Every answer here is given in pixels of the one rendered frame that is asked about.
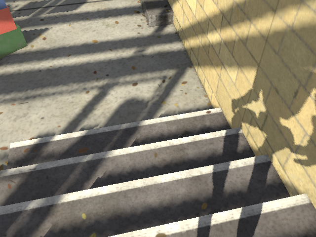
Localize stairs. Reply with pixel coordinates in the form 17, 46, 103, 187
0, 108, 316, 237

